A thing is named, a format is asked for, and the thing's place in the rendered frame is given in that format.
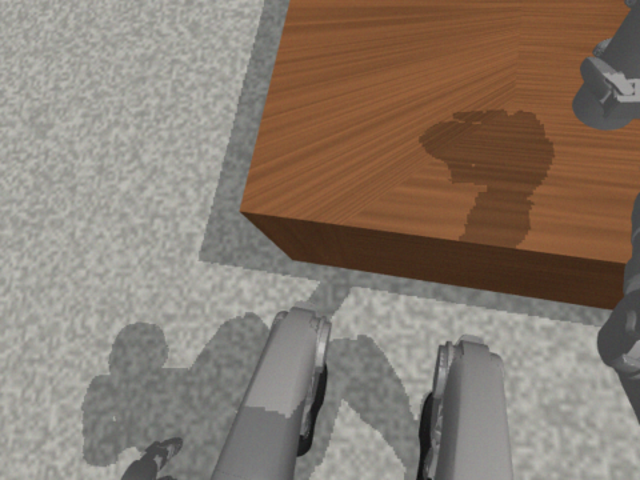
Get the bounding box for right robot hand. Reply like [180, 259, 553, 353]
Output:
[580, 0, 640, 119]

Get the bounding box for right robot foot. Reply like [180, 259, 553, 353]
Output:
[416, 392, 434, 480]

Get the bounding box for right robot arm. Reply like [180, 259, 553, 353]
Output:
[597, 192, 640, 425]

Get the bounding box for left robot foot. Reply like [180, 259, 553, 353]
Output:
[297, 362, 327, 457]

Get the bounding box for left robot hand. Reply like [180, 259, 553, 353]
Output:
[121, 437, 183, 480]

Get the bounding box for bottle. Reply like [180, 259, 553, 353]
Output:
[572, 0, 640, 130]

